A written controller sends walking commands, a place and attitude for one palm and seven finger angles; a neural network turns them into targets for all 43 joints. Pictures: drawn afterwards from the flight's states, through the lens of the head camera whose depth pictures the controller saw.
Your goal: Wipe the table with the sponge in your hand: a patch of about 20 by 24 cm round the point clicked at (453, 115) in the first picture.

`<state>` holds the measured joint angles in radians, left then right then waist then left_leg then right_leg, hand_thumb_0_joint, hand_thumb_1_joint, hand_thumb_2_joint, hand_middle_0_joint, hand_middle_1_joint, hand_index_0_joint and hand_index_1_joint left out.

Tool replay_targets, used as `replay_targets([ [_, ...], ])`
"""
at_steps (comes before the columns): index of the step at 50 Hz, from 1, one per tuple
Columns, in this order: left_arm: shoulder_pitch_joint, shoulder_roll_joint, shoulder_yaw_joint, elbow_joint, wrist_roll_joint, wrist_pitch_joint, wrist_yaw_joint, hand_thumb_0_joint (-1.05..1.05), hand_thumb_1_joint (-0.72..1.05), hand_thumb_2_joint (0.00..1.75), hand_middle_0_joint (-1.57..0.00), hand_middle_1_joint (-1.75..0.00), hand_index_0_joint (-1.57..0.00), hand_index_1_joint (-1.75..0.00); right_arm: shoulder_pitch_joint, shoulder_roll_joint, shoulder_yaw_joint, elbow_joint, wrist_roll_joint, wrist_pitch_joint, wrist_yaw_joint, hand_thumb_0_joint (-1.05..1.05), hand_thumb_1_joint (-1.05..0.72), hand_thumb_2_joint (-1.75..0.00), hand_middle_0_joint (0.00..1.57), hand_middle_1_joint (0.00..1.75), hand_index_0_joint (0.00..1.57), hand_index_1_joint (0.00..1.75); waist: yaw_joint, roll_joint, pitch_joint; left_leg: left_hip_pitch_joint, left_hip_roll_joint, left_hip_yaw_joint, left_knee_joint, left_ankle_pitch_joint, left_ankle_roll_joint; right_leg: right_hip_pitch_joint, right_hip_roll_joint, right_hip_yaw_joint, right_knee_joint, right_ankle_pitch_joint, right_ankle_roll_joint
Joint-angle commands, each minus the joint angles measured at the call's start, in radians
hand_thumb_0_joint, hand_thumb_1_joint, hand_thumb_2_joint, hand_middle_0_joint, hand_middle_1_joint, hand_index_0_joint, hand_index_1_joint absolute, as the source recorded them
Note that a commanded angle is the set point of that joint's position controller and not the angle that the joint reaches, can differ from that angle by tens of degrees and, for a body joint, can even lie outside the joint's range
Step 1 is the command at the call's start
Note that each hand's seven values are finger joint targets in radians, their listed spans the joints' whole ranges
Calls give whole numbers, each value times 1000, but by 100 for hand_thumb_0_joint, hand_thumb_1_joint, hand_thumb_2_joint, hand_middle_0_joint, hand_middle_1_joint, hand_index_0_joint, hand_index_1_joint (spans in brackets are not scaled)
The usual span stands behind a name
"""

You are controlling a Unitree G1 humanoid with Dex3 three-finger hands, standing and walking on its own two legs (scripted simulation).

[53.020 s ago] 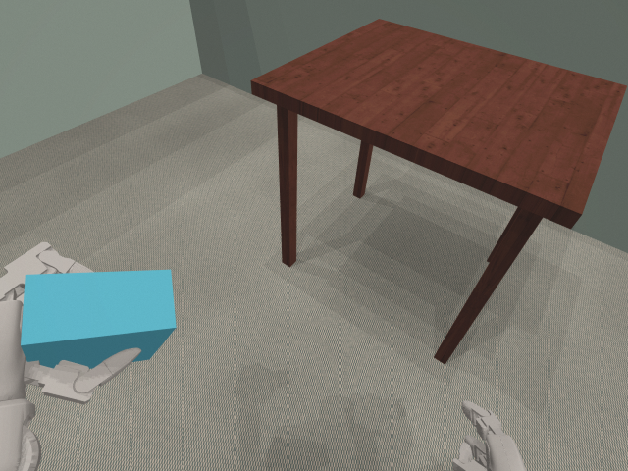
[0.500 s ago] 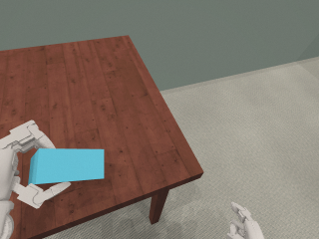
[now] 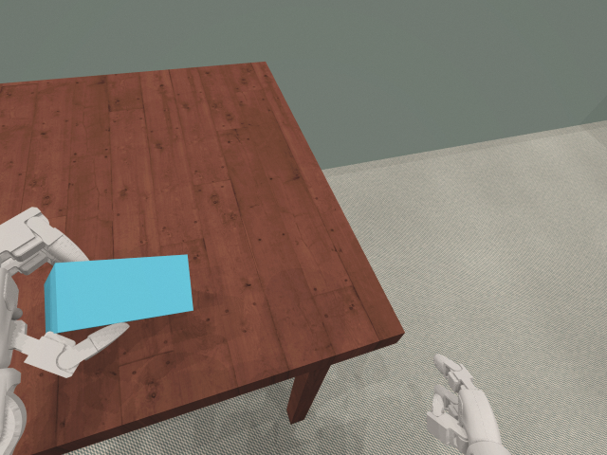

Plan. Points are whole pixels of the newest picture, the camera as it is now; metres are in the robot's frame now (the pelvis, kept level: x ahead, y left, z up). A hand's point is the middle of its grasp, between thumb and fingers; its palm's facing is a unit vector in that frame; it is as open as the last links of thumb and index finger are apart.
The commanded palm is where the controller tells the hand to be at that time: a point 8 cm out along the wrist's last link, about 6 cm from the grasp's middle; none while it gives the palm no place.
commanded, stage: come to a stop and stand still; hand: left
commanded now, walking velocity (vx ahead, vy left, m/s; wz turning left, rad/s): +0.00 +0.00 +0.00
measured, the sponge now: (131, 294) +0.24 +0.22 +0.11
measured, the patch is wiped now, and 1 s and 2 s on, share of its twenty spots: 0.95 0.95 0.95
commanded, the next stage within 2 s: step back with the hand held close in 0.46 s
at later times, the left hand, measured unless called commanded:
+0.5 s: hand (61, 322) +0.18 +0.24 +0.17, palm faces +0.39 -0.84 -0.36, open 9.4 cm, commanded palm +0.13 +0.27 +0.18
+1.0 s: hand (71, 346) +0.17 +0.22 +0.16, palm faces +0.36 -0.83 -0.42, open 9.4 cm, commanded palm +0.12 +0.26 +0.18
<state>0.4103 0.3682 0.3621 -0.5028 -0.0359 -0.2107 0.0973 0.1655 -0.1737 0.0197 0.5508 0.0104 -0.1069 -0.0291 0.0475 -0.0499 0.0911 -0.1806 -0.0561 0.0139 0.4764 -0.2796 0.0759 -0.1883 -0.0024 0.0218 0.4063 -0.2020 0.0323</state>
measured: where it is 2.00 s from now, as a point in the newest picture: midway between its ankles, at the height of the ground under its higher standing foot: outside the picture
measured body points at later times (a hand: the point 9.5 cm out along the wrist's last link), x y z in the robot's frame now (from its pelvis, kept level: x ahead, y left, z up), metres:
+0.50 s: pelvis -0.03 -0.01 +0.00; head -0.02 +0.01 +0.45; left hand +0.16 +0.28 +0.18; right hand +0.13 -0.24 -0.07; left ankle -0.02 +0.06 -0.74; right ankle +0.01 -0.15 -0.74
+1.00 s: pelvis -0.05 -0.02 -0.01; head +0.00 +0.00 +0.44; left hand +0.14 +0.26 +0.19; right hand +0.15 -0.24 -0.07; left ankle -0.02 +0.06 -0.74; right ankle +0.01 -0.15 -0.74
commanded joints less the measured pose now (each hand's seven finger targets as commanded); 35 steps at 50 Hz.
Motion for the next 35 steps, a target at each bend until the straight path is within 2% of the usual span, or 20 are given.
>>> replay_targets([
  [1, -48, 143, 87, -198, -10, -64, 26, 0, 10, 130, -120, -160, -120, -160, -40, -145, -64, -148, 2, -43, -9, 0, -90, -90, 20, 30, 20, 30, -23, 128, -228, 0, 150, -82, -89, 368, -90, 151, -54, 23, 7, 291, -56],
  [4, -34, 142, 96, -140, -11, -54, 28, 0, 10, 130, -120, -160, -120, -160, -48, -144, -62, -143, 8, -37, -13, 0, -90, -90, 20, 30, 20, 30, -23, 86, -189, -30, 146, -82, -122, 265, -91, 128, -50, 31, -12, 237, -51],
  [5, -42, 118, 71, -115, -12, -52, 23, 0, 10, 130, -120, -160, -120, -160, -41, -146, -59, -145, 4, -32, -13, 0, -90, -90, 20, 30, 20, 30, -25, 85, -168, -58, 148, -87, -142, 198, -83, 122, -52, 25, -21, 188, -49],
  [6, -57, 130, 79, -122, -11, -54, 22, 0, 10, 130, -120, -160, -120, -160, -40, -147, -63, -149, 6, -31, -15, 0, -90, -90, 20, 30, 20, 30, -25, 83, -158, -76, 149, -90, -153, 155, -76, 127, -50, 30, -24, 170, -49],
  [9, -92, 142, 85, -136, -4, -58, 25, 0, 10, 130, -120, -160, -120, -160, -56, -145, -60, -150, 10, -38, -21, 0, -90, -90, 20, 30, 20, 30, -24, 117, -132, -101, 149, -91, -184, 49, -65, 112, -43, 34, -30, 108, -46],
  [10, -105, 120, 59, -133, -3, -63, 21, 0, 10, 130, -120, -160, -120, -160, -50, -146, -54, -152, 5, -39, -20, 0, -90, -90, 20, 30, 20, 30, -25, 124, -130, -132, 151, -105, -204, -10, -57, 125, -38, 21, -26, 71, -44],
  [14, -143, 159, 87, -187, 12, -77, 26, 0, 10, 130, -120, -160, -120, -160, -60, -147, -59, -158, 10, -62, -21, 0, -90, -90, 20, 30, 20, 30, -21, 136, -118, -190, 157, -118, -232, -128, -38, 162, -26, 24, -7, 39, -39],
  [15, -141, 136, 72, -180, 13, -85, 23, 0, 10, 130, -120, -160, -120, -160, -51, -151, -57, -154, 3, -64, -20, 0, -90, -90, 20, 30, 20, 30, -23, 143, -126, -218, 157, -131, -243, -160, -29, 186, -22, 15, 1, 33, -38],
  [18, -116, 149, 90, -183, 16, -96, 22, 0, 10, 130, -120, -160, -120, -160, -33, -152, -65, -152, 4, -78, -15, 0, -90, -90, 20, 30, 20, 30, -22, 127, -141, -215, 143, -123, -210, -114, -29, 206, -32, 34, -8, 72, -44],
  [19, -92, 165, 110, -166, 15, -94, 26, 0, 10, 130, -120, -160, -120, -160, -44, -150, -63, -146, 5, -80, -17, 0, -90, -90, 20, 30, 20, 30, -20, 122, -137, -192, 140, -115, -207, -120, -36, 176, -33, 36, -21, 47, -44],
  [20, -89, 127, 78, -150, 13, -98, 21, 0, 10, 130, -120, -160, -120, -160, -34, -154, -61, -140, 0, -78, -14, 0, -90, -90, 20, 30, 20, 30, -25, 117, -135, -197, 134, -119, -208, -120, -36, 169, -30, 30, -27, 33, -45],
  [21, -79, 140, 88, -146, 12, -98, 19, 0, 10, 130, -120, -160, -120, -160, -32, -153, -64, -144, 2, -81, -13, 0, -90, -90, 20, 30, 20, 30, -23, 110, -133, -191, 133, -118, -199, -109, -34, 163, -31, 41, -33, 39, -47],
  [24, -73, 135, 90, -126, 11, -95, 21, 0, 10, 130, -120, -160, -120, -160, -36, -153, -67, -128, 5, -83, -13, 0, -90, -90, 20, 30, 20, 30, -27, 98, -122, -149, 129, -105, -183, -62, -48, 114, -35, 52, -50, 40, -51],
  [25, -64, 121, 77, -96, 7, -94, 18, 0, 10, 130, -120, -160, -120, -160, -28, -157, -63, -123, -2, -79, -12, 0, -90, -90, 20, 30, 20, 30, -27, 74, -123, -157, 128, -111, -187, -63, -45, 115, -34, 43, -56, 30, -49],
  [27, -80, 129, 81, -111, 5, -92, 15, 0, 10, 130, -120, -160, -120, -160, -27, -157, -68, -126, 2, -82, -12, 0, -90, -90, 20, 30, 20, 30, -28, 69, -131, -138, 126, -104, -171, -24, -45, 116, -41, 61, -59, 61, -52],
  [29, -90, 143, 89, -128, 5, -86, 22, 0, 10, 130, -120, -160, -120, -160, -51, -152, -64, -125, 5, -82, -16, 0, -90, -90, 20, 30, 20, 30, -27, 75, -127, -105, 123, -91, -163, 0, -50, 88, -42, 68, -74, 66, -50],
  [30, -92, 124, 72, -122, 2, -87, 20, 0, 10, 130, -120, -160, -120, -160, -43, -157, -60, -125, -1, -79, -15, 0, -90, -90, 20, 30, 20, 30, -28, 77, -129, -122, 119, -97, -167, 20, -49, 104, -37, 55, -71, 80, -48],
  [33, -100, 151, 88, -202, -1, -99, 21, 0, 10, 130, -120, -160, -120, -160, -48, -155, -65, -143, 3, -86, -13, 0, -90, -90, 20, 30, 20, 30, -22, 111, -160, -103, 132, -100, -131, 165, -55, 135, -47, 62, -23, 229, -51],
  [34, -95, 176, 113, -210, 2, -98, 30, 0, 10, 130, -120, -160, -120, -160, -65, -152, -63, -137, 4, -87, -16, 0, -90, -90, 20, 30, 20, 30, -20, 119, -160, -93, 136, -92, -123, 182, -59, 116, -49, 61, -17, 238, -50],
  [35, -84, 147, 88, -211, -3, -104, 26, 0, 10, 130, -120, -160, -120, -160, -51, -154, -59, -139, -3, -82, -13, 0, -90, -90, 20, 30, 20, 30, -19, 120, -182, -100, 137, -97, -125, 211, -57, 136, -41, 44, -1, 254, -48],
])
